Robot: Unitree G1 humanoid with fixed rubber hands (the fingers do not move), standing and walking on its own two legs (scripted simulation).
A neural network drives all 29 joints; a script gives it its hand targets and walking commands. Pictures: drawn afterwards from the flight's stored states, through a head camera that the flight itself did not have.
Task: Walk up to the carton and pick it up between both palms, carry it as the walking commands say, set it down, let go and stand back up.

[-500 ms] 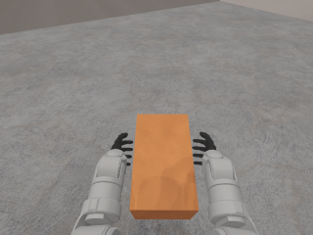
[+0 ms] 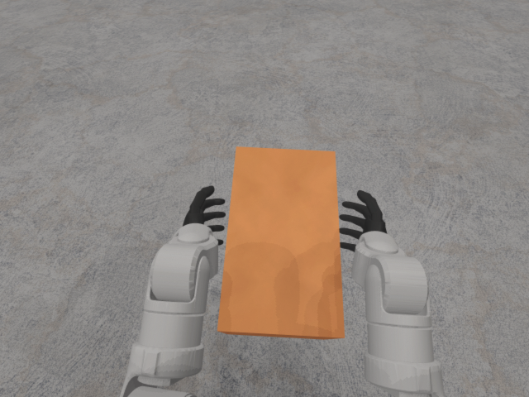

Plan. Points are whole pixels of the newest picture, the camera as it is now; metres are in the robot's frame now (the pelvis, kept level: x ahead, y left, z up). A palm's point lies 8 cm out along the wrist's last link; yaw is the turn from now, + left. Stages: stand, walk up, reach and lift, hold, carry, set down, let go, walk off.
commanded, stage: carry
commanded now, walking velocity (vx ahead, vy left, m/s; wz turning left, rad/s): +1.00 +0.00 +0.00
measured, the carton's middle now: (280, 244) +0.35 -0.01 +0.00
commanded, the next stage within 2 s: none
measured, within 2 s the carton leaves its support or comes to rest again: neither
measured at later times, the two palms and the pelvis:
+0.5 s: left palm (225, 105) +0.67 +0.10 +0.06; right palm (339, 108) +0.65 -0.14 +0.07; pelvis +0.37 -0.01 -0.04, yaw -1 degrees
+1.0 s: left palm (240, 19) +1.13 +0.10 +0.06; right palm (319, 21) +1.11 -0.14 +0.07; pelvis +0.83 +0.01 -0.03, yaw -6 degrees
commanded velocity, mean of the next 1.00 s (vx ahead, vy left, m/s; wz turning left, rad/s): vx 1.00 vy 0.00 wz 0.00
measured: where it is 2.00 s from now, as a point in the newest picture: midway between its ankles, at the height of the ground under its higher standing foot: (278, 117)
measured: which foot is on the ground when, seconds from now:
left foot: up 0.00-0.10, down 0.12-0.52, up 0.54-0.90, down 0.92-1.00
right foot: down 0.00-0.14, up 0.16-0.48, down 0.50-0.94, up 0.96-1.00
